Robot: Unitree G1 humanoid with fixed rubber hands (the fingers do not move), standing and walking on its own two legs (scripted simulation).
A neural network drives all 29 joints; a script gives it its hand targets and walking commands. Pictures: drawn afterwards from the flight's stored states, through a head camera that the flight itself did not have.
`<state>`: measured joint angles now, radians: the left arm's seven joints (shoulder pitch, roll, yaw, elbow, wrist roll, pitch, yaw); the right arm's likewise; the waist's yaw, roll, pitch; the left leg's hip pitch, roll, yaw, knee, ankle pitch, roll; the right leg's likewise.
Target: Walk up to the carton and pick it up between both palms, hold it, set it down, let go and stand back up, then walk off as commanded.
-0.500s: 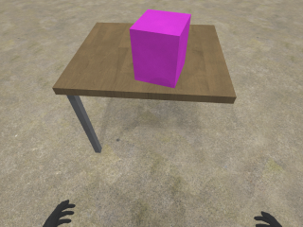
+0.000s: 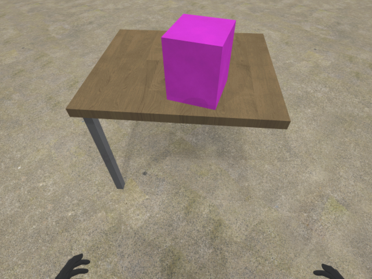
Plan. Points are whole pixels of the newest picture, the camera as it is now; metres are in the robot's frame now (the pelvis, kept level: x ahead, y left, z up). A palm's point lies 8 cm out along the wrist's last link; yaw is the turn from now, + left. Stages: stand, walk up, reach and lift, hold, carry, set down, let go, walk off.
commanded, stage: stand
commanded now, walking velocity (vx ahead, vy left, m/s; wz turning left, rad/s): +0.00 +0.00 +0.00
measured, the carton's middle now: (199, 62) +0.83 -0.02 +0.03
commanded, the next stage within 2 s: none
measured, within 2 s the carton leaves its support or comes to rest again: neither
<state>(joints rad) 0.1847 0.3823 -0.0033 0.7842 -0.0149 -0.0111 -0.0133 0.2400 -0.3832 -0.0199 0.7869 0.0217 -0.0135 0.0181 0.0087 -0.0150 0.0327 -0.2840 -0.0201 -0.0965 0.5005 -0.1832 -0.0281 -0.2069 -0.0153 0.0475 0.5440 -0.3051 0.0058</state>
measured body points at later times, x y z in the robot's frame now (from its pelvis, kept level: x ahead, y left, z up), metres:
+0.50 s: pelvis +0.00 +0.00 +0.00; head +0.00 +0.00 +0.45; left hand +0.12 +0.30 -0.10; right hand +0.10 -0.31 -0.10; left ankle +0.06 +0.14 -0.73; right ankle +0.00 -0.14 -0.73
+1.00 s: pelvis +0.00 +0.00 +0.00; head +0.01 +0.00 +0.45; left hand +0.12 +0.30 -0.10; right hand +0.10 -0.31 -0.10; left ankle +0.06 +0.14 -0.73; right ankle +0.00 -0.14 -0.73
